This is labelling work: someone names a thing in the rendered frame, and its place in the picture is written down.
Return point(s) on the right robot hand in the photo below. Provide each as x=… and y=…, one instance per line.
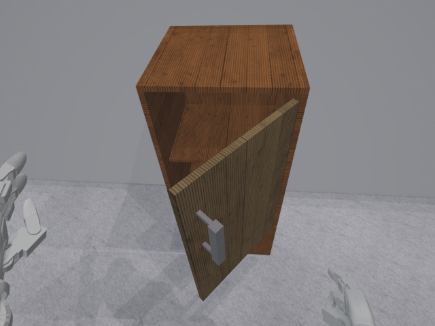
x=353, y=307

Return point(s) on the left robot hand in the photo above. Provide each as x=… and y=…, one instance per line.
x=26, y=239

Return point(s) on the handle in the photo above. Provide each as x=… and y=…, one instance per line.
x=216, y=238

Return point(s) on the cupboard door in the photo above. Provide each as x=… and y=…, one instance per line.
x=240, y=187

